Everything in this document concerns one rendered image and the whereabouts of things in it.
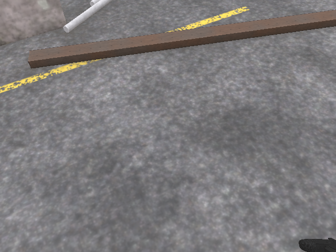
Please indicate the right robot hand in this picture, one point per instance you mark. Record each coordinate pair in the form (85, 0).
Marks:
(318, 245)

